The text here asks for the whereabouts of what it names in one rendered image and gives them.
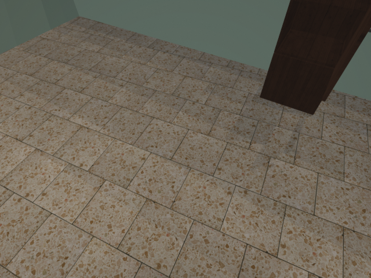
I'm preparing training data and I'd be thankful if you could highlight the cupboard door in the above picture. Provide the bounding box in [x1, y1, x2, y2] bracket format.
[322, 5, 371, 101]

